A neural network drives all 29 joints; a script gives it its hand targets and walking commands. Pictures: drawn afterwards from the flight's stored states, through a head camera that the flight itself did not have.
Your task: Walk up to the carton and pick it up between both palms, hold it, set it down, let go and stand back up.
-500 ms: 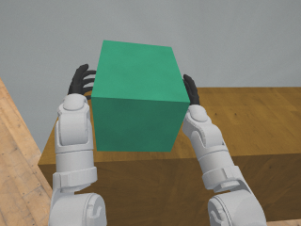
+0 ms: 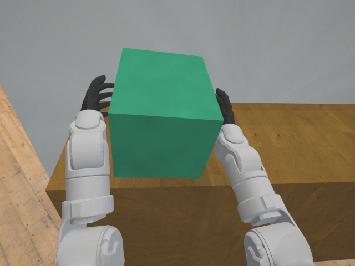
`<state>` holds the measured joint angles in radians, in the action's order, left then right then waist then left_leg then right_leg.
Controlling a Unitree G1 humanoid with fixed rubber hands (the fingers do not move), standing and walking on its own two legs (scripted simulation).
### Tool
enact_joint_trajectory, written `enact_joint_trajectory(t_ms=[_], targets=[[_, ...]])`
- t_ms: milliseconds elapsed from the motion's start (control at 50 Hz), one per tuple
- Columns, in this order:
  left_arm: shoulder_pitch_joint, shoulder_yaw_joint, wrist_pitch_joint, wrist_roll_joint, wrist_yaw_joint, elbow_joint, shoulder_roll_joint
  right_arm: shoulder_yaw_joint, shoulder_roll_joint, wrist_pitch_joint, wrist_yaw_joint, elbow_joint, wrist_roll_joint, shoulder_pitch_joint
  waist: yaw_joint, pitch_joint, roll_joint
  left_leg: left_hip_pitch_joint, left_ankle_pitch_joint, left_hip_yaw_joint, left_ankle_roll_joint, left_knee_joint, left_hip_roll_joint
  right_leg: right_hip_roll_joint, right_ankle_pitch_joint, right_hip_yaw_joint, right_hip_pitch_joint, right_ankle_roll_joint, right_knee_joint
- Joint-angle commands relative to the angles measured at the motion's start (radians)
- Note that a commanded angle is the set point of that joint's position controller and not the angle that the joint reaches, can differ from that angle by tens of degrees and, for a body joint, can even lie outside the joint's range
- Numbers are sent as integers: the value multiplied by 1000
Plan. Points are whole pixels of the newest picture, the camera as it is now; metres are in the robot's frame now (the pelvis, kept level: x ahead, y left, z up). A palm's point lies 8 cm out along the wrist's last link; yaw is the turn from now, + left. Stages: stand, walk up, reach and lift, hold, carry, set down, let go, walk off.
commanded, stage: hold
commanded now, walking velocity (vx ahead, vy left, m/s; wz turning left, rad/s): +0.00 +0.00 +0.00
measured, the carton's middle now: (161, 112) +0.40 +0.00 +0.19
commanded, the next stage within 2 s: none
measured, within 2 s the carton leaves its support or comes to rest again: neither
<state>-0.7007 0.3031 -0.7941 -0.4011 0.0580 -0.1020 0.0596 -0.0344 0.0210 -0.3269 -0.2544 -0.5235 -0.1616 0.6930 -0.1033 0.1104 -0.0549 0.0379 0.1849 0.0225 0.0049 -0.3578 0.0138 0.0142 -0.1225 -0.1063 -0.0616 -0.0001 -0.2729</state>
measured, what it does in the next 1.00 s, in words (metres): stands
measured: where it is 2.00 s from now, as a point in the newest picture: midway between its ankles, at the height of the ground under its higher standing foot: outside the picture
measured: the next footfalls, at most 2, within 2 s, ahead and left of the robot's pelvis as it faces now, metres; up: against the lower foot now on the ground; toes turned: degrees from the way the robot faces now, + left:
none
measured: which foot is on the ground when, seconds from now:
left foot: down 0.00-1.00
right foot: down 0.00-1.00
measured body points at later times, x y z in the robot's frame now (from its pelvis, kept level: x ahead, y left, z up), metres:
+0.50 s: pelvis +0.00 +0.00 +0.00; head -0.04 +0.02 +0.45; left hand +0.38 +0.13 +0.22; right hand +0.37 -0.14 +0.19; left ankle +0.03 +0.12 -0.75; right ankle +0.04 -0.12 -0.75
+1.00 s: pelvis +0.01 +0.00 +0.00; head -0.04 +0.02 +0.45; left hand +0.39 +0.13 +0.22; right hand +0.38 -0.14 +0.19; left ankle +0.03 +0.12 -0.75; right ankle +0.04 -0.12 -0.75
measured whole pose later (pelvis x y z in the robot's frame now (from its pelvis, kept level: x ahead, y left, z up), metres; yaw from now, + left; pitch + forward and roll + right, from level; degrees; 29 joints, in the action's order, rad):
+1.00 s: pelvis +0.01 +0.00 +0.00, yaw +0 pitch -12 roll -1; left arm -0.71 0.31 -0.81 -0.42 0.06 -0.08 0.08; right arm -0.02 0.01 -0.34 -0.26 -0.49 -0.18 0.68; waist -0.10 0.11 -0.04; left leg 0.05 0.19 0.01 0.00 -0.35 0.02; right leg 0.01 -0.13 -0.10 -0.07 0.00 -0.27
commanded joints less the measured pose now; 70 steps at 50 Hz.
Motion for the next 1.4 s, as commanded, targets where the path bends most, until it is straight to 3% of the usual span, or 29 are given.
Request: enact_joint_trajectory(t_ms=[0, 80, 160, 240, 300, 340, 360, 400, 440, 500, 540, 560, 600, 660, 720, 740, 780, 900, 920, 980, 1040, 1060, 1120, 1160, 1200, 1240, 1280, 1340, 1380], targets=[[-655, -491, 83, 196, 122, 70, 559, 362, 550, 102, 109, 426, -60, 904, -15, -456, 94, -2, -228, -58, 25, 49, -56, -67, 85, -7, -160, -44, 11], [-646, -535, 86, 204, 102, 154, 585, 418, 557, 103, 114, 456, -100, 891, -1, -550, 143, 49, -370, -52, 42, 35, -44, -79, 144, -10, -170, -36, -5], [-549, -470, 46, 166, 120, 31, 546, 372, 506, 83, 103, 423, -60, 864, -25, -457, 72, 22, -274, -53, 22, 41, -57, -65, 165, -5, -167, -48, 14], [-620, -410, 67, 155, 130, 12, 511, 363, 554, 76, 114, 376, -43, 898, 19, -414, 15, -53, -135, -67, -10, 80, -58, -55, 61, -2, -176, -58, 22], [-632, -455, 65, 167, 127, 86, 541, 387, 534, 84, 114, 398, -89, 887, 12, -476, 82, -11, -261, -67, 17, 56, -58, -70, 127, -5, -188, -42, -3], [-608, -426, 53, 154, 118, 25, 528, 391, 529, 82, 116, 397, -87, 931, 35, -443, 65, -32, -211, -66, 0, 60, -59, -64, 94, -2, -167, -41, 10], [-633, -435, 62, 175, 125, 28, 526, 366, 542, 81, 112, 398, -69, 920, 7, -456, 31, -16, -211, -61, 1, 58, -57, -65, 114, -3, -171, -48, 12], [-648, -503, 71, 220, 114, 94, 563, 387, 565, 91, 109, 445, -73, 906, -19, -533, 77, 5, -253, -59, 20, 44, -55, -70, 141, -8, -169, -47, -3], [-612, -441, 57, 160, 113, 30, 540, 365, 533, 78, 115, 365, -66, 906, 14, -419, 80, -26, -209, -60, 13, 59, -54, -60, 77, -8, -148, -43, 11], [-640, -458, 64, 185, 123, 35, 545, 373, 543, 87, 119, 398, -57, 919, 2, -437, 52, -33, -161, -57, -2, 72, -48, -60, 72, -5, -147, -40, 13], [-639, -488, 72, 196, 116, 88, 566, 388, 585, 97, 106, 441, -81, 914, 2, -510, 80, 4, -269, -69, 22, 36, -61, -71, 147, -4, -179, -46, 1], [-652, -537, 78, 216, 107, 134, 592, 402, 587, 95, 102, 460, -87, 887, -30, -543, 95, 42, -353, -60, 38, 19, -56, -78, 198, -8, -185, -45, -10], [-654, -494, 72, 187, 113, 56, 542, 353, 537, 64, 111, 336, -67, 869, -27, -445, 99, 15, -255, -49, 39, 38, -49, -74, 103, 3, -123, -39, 16], [-587, -405, 50, 139, 143, -30, 481, 332, 517, 56, 102, 316, -38, 849, -12, -358, 59, -65, -94, -61, -10, 93, -62, -43, 55, 12, -178, -46, 31], [-657, -474, 70, 176, 132, 95, 539, 388, 569, 87, 109, 409, -76, 910, -3, -491, 77, -15, -268, -61, 14, 45, -59, -61, 150, -5, -199, -60, -11], [-673, -529, 74, 211, 125, 133, 569, 388, 566, 91, 104, 435, -90, 909, -37, -540, 128, 17, -337, -56, 41, 25, -56, -62, 206, -9, -197, -51, -15], [-660, -534, 76, 205, 106, 168, 568, 422, 551, 92, 104, 444, -112, 901, 0, -580, 140, 72, -422, -47, 51, 1, -45, -88, 210, -5, -168, -41, -23], [-557, -405, 31, 132, 123, 27, 514, 369, 497, 67, 105, 365, -76, 861, 6, -382, 58, -5, -228, -55, 3, 67, -54, -59, 114, -7, -155, -46, 24], [-579, -445, 43, 141, 136, 56, 533, 364, 517, 69, 103, 381, -69, 853, -5, -408, 70, -7, -265, -71, 25, 62, -56, -73, 120, -19, -172, -49, 3], [-619, -456, 56, 178, 136, 98, 537, 414, 568, 86, 101, 466, -92, 916, 2, -481, 33, -9, -237, -59, -3, 52, -64, -57, 169, 1, -193, -61, 9], [-635, -580, 71, 254, 118, 229, 582, 451, 566, 98, 88, 575, -130, 898, -37, -621, 105, 90, -413, -50, 41, -20, -66, -73, 300, 0, -165, -67, -22], [-627, -538, 65, 231, 112, 150, 569, 403, 531, 77, 95, 450, -100, 865, -36, -500, 93, 86, -357, -34, 42, 3, -50, -78, 193, -9, -95, -53, 0], [-534, -442, 36, 145, 127, 56, 496, 390, 485, 59, 101, 395, -62, 834, 9, -383, 69, 0, -248, -56, 21, 64, -54, -69, 140, -7, -147, -47, 16], [-546, -459, 34, 154, 137, 105, 513, 388, 506, 64, 98, 412, -85, 826, -13, -408, 89, -13, -224, -59, 11, 56, -63, -58, 146, 2, -184, -47, 10], [-615, -441, 48, 160, 140, 101, 521, 398, 542, 83, 108, 459, -86, 910, 17, -476, 59, -11, -224, -71, -2, 60, -64, -58, 124, 1, -202, -52, 9], [-670, -490, 71, 186, 121, 155, 554, 402, 557, 82, 117, 414, -82, 889, 9, -472, 85, 9, -294, -56, 28, 56, -54, -74, 137, -23, -162, -44, -8], [-612, -491, 61, 189, 127, 120, 529, 401, 553, 78, 107, 452, -84, 862, -12, -491, 68, 31, -313, -68, 24, 40, -57, -68, 183, -8, -174, -58, -6], [-601, -430, 50, 144, 129, 46, 513, 378, 532, 64, 108, 365, -75, 863, 10, -413, 87, 3, -222, -72, 16, 73, -63, -65, 99, -4, -168, -44, 11], [-597, -450, 53, 171, 129, 56, 531, 387, 545, 83, 112, 429, -61, 901, 12, -424, 51, -32, -209, -71, 6, 72, -57, -58, 113, -5, -171, -45, 4]])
